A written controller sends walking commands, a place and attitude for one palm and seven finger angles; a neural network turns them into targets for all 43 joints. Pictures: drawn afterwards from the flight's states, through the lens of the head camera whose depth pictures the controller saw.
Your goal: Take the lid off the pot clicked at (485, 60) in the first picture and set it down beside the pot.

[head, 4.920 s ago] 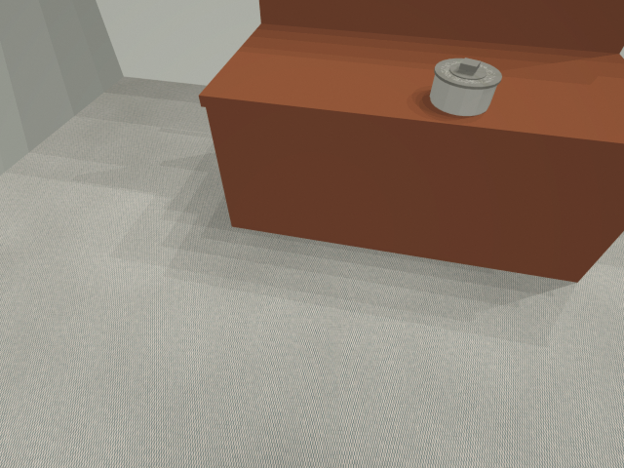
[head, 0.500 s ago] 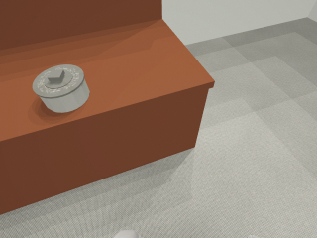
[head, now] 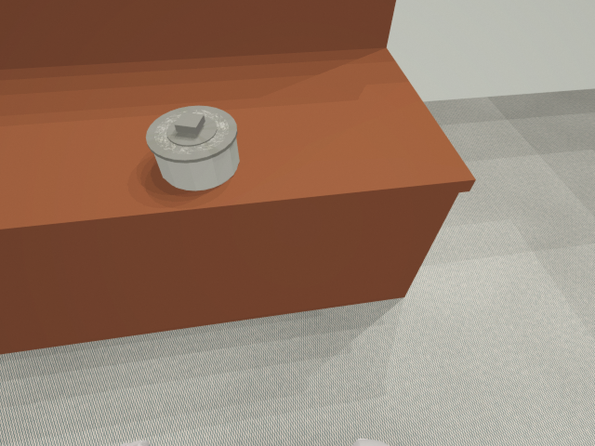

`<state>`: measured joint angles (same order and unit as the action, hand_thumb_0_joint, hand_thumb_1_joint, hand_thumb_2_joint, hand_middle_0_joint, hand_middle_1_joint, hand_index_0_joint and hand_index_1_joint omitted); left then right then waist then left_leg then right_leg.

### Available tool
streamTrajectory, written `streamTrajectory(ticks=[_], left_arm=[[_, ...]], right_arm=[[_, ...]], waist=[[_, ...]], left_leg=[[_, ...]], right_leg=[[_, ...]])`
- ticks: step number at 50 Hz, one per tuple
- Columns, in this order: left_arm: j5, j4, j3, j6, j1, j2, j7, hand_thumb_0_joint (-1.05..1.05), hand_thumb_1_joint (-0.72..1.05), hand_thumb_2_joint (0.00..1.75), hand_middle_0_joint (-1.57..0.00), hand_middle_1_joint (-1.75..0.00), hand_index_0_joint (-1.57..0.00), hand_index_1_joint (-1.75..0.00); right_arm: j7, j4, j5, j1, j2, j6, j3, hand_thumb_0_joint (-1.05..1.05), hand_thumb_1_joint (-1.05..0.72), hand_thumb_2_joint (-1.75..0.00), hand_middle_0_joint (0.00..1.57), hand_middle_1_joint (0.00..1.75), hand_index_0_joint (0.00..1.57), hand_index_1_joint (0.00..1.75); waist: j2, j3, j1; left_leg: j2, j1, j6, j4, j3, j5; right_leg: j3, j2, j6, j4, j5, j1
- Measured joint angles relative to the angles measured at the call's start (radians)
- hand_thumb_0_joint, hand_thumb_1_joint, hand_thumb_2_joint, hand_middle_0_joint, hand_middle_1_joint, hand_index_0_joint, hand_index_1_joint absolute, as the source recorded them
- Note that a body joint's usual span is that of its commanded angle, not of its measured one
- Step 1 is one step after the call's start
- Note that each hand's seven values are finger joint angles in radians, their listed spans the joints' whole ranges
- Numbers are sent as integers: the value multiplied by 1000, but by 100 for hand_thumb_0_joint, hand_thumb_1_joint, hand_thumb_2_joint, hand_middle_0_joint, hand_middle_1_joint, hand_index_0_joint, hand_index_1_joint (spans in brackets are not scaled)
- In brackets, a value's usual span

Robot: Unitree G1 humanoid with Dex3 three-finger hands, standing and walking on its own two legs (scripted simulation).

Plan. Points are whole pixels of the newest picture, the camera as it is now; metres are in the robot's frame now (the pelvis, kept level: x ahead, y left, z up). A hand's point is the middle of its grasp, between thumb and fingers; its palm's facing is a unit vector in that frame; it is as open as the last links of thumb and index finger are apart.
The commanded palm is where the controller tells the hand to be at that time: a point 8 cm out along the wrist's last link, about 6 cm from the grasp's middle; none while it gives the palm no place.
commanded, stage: turn to face it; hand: left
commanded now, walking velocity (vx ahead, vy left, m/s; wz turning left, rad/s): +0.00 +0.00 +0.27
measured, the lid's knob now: (190, 123) +0.73 +0.27 +0.00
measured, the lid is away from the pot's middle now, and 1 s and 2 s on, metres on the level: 0.00 0.00 0.00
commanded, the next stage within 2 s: take the last steps up to it in 0.16 s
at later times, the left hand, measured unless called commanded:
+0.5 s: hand out of the picture -0.03 +0.16 -0.15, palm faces +0.24 -0.94 -0.24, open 7.3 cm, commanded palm none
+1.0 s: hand (150, 434) +0.16 +0.24 -0.18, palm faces +0.16 -0.97 -0.16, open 7.4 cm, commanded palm none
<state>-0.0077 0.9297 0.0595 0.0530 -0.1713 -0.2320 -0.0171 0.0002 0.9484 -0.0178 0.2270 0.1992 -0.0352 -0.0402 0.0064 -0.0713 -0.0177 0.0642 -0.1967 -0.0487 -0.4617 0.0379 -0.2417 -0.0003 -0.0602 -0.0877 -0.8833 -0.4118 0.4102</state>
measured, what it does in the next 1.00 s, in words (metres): walks ahead: right foot, then left foot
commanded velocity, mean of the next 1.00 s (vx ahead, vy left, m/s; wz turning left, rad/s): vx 0.22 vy -0.01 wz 0.07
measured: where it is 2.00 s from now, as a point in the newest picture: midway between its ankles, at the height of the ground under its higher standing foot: (272, 422)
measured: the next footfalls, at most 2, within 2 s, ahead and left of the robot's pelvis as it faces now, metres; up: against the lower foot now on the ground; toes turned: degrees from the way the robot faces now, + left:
right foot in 0.10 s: +0.05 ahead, -0.12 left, +0.00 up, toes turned +0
left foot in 0.64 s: +0.01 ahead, +0.12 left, +0.00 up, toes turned +13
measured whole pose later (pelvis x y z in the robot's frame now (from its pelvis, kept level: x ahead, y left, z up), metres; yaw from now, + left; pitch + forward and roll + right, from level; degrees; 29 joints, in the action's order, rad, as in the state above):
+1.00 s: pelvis +0.12 +0.05 -0.01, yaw +9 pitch +0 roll +0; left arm -0.01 1.03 0.05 0.00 -0.18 -0.18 0.02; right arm -0.03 1.13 -0.02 0.45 0.13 0.07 -0.01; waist 0.02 -0.06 -0.03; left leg 0.03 0.12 -0.04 -0.26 -0.08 -0.37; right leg -0.08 -0.06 0.02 -0.86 -0.20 0.60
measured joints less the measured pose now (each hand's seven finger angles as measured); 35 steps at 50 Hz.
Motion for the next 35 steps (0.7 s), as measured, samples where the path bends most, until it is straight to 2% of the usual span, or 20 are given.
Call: streamTrajectory(ticks=[3, 5, 6, 7, 9, 12, 15, 18, 22, 27, 29, 32, 35], left_arm=[[3, -9, -9, -11, 10, 21, -2, 0, 91, 90, -20, -30, -20, -30], [3, -18, -15, -27, 5, 31, -3, 0, 91, 90, -20, -30, -20, -30], [-1, -16, -18, -37, 5, 43, -6, 0, 91, 90, -20, -30, -20, -30], [-4, -16, -24, -43, 4, 54, -5, 0, 91, 90, -20, -30, -20, -30], [-5, -18, -32, -49, -9, 67, -2, 0, 91, 90, -20, -30, -20, -30], [-5, -13, -34, -47, -32, 82, -2, 0, 90, 90, -20, -30, -21, -30], [-5, 0, -34, -50, -52, 91, -2, 0, 90, 90, -20, -30, -21, -30], [-9, 15, -26, -60, -75, 89, -2, 0, 91, 90, -20, -30, -21, -30], [-15, 43, -22, -80, -120, 78, 7, 0, 91, 90, -20, -30, -21, -30], [-23, 99, -18, -86, -191, 58, 15, 0, 91, 90, -20, -30, -21, -30], [-21, 127, -14, -79, -218, 48, 17, 0, 91, 90, -20, -30, -21, -30], [-14, 164, -10, -61, -260, 40, 22, 0, 91, 90, -20, -30, -20, -30], [-18, 195, -8, -34, -259, 26, 26, 0, 91, 90, -20, -30, -20, -30]], right_arm=[[-2, 12, -1, 14, 5, -5, -5, 0, -90, -90, 20, 30, 20, 30], [-2, 20, 4, 26, 8, -7, -9, 0, -90, -90, 20, 30, 20, 30], [-1, 26, 9, 26, 15, -8, -12, 0, -90, -90, 20, 30, 20, 30], [-2, 30, 11, 24, 20, -11, -18, 0, -90, -90, 20, 30, 20, 30], [-2, 37, 7, 24, 22, -24, -26, 0, -91, -90, 20, 30, 20, 30], [6, 46, 4, 21, 28, -31, -34, 0, -91, -90, 20, 30, 20, 30], [10, 51, 1, 18, 32, -30, -36, 0, -91, -90, 20, 30, 20, 30], [13, 60, -4, 19, 34, -28, -33, 0, -91, -90, 20, 30, 20, 30], [21, 73, -7, 14, 35, -22, -29, 0, -91, -90, 20, 30, 20, 30], [28, 67, -5, -13, 25, -1, -20, 0, -91, -90, 20, 30, 20, 30], [27, 58, -3, -23, 15, 17, -13, 0, -91, -90, 20, 30, 20, 30], [18, 39, -3, -24, 4, 55, -2, 0, -91, -90, 20, 30, 20, 30], [3, 39, -5, 0, -34, 76, 13, 0, -91, -90, 20, 30, 20, 30]], waist=[[-19, 5, -11], [-25, 14, -10], [-45, 12, -9], [-62, 9, -13], [-68, 13, -15], [-66, 20, -10], [-61, 24, -7], [-54, 31, 5], [-42, 43, 30], [-17, 60, 68], [-6, 65, 78], [-9, 78, 72], [31, 74, 56]], left_leg=[[2, -18, 15, -30, 17, -12], [8, -42, 29, -73, 26, -33], [-1, -61, 34, -112, 35, -48], [-5, -87, 41, -178, 42, -118], [0, -151, 49, -354, 38, -219], [-21, -222, 62, -574, 15, -190], [-53, -241, 78, -648, 7, -142], [-82, -222, 84, -614, 2, -127], [-110, -180, 76, -494, -24, -137], [-110, -121, 50, -301, -68, -163], [-102, -76, 40, -186, -89, -137], [-96, 4, 19, -20, -95, -106], [-69, 30, 8, -29, -111, -98]], right_leg=[[-7, 27, 15, 135, 21, -68], [-18, 36, 28, 288, 109, -141], [-30, 49, 62, 312, 114, -152], [-44, 55, 91, 309, 113, -153], [-65, 48, 124, 319, 117, -161], [-84, 39, 135, 373, 145, -188], [-100, 31, 136, 413, 167, -203], [-118, 24, 135, 444, 180, -214], [-139, 14, 127, 482, 193, -231], [-149, -6, 107, 508, 196, -243], [-147, -13, 94, 496, 184, -243], [-145, -12, 81, 381, 95, -200], [-80, -14, 96, 83, -14, -85]])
